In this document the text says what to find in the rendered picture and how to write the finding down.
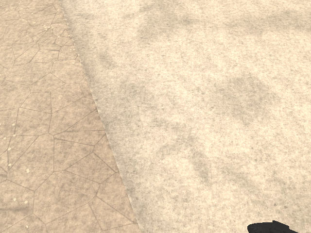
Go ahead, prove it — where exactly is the right robot hand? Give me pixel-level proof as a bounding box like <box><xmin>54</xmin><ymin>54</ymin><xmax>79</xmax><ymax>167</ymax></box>
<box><xmin>247</xmin><ymin>220</ymin><xmax>298</xmax><ymax>233</ymax></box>

